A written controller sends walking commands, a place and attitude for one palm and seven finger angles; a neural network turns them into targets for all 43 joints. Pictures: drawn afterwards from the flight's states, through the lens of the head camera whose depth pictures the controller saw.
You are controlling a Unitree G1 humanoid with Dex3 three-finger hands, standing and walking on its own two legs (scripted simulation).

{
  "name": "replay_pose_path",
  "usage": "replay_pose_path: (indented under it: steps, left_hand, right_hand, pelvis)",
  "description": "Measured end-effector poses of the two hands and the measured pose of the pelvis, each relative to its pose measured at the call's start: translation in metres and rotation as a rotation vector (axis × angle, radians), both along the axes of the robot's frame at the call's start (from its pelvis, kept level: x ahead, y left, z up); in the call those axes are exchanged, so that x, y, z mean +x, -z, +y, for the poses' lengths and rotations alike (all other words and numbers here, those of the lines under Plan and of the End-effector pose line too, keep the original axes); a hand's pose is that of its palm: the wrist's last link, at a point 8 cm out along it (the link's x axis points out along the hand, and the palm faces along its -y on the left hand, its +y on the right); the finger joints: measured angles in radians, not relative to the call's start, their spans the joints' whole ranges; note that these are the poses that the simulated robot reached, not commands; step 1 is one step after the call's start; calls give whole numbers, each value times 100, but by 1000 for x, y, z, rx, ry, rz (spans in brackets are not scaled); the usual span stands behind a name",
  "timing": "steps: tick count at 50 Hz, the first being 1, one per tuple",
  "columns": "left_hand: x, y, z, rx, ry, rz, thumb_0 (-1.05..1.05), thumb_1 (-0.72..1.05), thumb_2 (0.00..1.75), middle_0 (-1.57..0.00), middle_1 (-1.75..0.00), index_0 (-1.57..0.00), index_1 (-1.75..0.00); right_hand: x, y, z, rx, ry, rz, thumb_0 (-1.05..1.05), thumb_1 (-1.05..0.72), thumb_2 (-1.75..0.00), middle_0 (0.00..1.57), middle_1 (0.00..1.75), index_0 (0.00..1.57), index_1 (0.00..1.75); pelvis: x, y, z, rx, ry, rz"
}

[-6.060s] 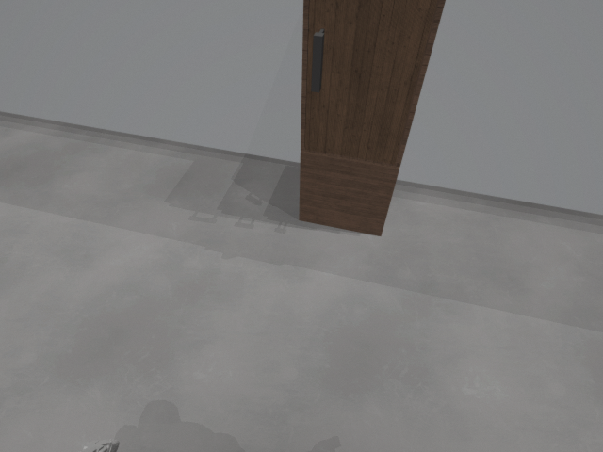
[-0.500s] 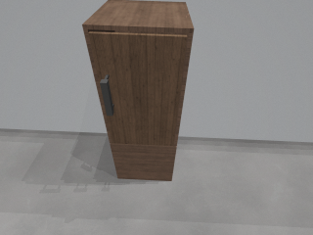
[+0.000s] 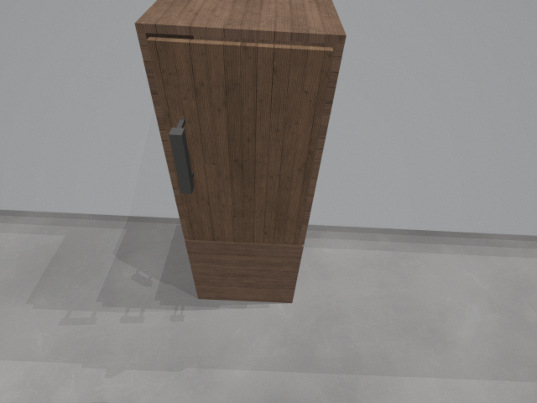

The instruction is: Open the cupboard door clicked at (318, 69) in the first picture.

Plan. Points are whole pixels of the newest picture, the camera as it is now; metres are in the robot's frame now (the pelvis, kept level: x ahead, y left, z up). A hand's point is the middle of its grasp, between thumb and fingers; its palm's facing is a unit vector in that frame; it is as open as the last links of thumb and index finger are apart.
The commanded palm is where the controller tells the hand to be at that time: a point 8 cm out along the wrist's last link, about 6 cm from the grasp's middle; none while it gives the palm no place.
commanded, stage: shuffle to correct the standing spot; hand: left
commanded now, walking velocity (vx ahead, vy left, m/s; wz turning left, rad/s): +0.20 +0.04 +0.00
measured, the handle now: (184, 156) +0.61 +0.23 +0.01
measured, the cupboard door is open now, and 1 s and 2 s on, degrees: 0 0 0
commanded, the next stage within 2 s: come to a stop and stand still in 0.22 s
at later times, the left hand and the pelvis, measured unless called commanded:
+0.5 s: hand out of the picture +0.07 +0.19 -0.19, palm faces +0.13 -0.98 -0.14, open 7.4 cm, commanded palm none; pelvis +0.10 +0.04 -0.01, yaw +2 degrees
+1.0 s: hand out of the picture +0.12 +0.22 -0.17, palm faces +0.06 -0.98 -0.20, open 7.4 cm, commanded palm none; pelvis +0.08 +0.04 +0.00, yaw +1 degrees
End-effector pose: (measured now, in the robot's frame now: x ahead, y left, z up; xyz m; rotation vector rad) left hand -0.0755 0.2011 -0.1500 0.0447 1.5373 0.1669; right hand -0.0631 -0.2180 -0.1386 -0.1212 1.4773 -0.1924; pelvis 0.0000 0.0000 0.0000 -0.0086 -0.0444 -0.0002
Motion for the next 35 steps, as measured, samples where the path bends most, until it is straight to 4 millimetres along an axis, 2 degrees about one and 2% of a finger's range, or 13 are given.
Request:
replay_pose_path:
  steps: [3, 6, 8, 11, 14, 20, 24, 27, 30, 35]
  left_hand:
    - [28, -6, 1, 0, 30, -28, 1, 90, 90, -20, -30, -20, -30]
    - [69, -11, 1, 12, 54, -103, 1, 90, 90, -20, -30, -20, -30]
    - [94, -12, 4, 46, 75, -139, 2, 92, 90, -20, -30, -20, -30]
    - [120, -8, 12, 90, 53, -210, 3, 94, 90, -20, -30, -21, -30]
    - [130, -12, 19, 112, 0, -258, 3, 94, 90, -20, -30, -20, -30]
    - [129, -11, 25, 77, -27, -189, 1, 92, 90, -20, -30, -20, -30]
    - [134, 6, 36, 30, -36, -131, 1, 91, 90, -20, -30, -20, -30]
    - [142, 12, 46, 18, -38, -105, 0, 91, 90, -20, -30, -20, -30]
    - [154, 8, 55, 25, -23, -105, 0, 91, 90, -20, -30, -20, -30]
    - [172, -4, 67, 67, 27, -130, 0, 91, 90, -20, -30, -20, -30]
  right_hand:
    - [-4, -2, 12, 22, 35, 15, 1, -91, -90, 20, 30, 20, 30]
    - [-5, -2, 20, 51, 54, 40, 0, -91, -90, 20, 30, 20, 30]
    - [-3, 2, 23, 70, 63, 58, 0, -90, -90, 20, 30, 20, 30]
    - [8, 12, 22, 93, 54, 84, 0, -90, -90, 21, 30, 20, 30]
    - [38, 13, 17, 93, 4, 83, 1, -90, -90, 21, 30, 20, 30]
    - [141, 0, 8, 31, -56, -106, 1, -91, -90, 20, 30, 20, 30]
    - [197, -2, 9, -50, -101, -219, 1, -93, -90, 20, 30, 20, 30]
    - [223, -7, 19, -74, -120, -244, 1, -93, -90, 20, 30, 20, 30]
    - [241, -12, 30, -71, -129, -263, 1, -92, -90, 20, 30, 20, 30]
    - [253, -10, 37, -39, -104, -295, 1, -91, -90, 20, 30, 20, 30]
  pelvis:
    - [10, -4, 1, 6, 10, 3]
    - [20, -7, -1, 11, 10, 8]
    - [29, -5, -4, 15, 12, 8]
    - [43, 4, -9, 12, -4, 5]
    - [54, 3, -7, -10, -34, 3]
    - [79, -5, 10, -13, -47, 17]
    - [97, 6, 32, -35, -34, 8]
    - [106, 7, 42, -16, -34, 8]
    - [109, 3, 45, -3, -25, 16]
    - [102, -2, 42, -1, 2, 25]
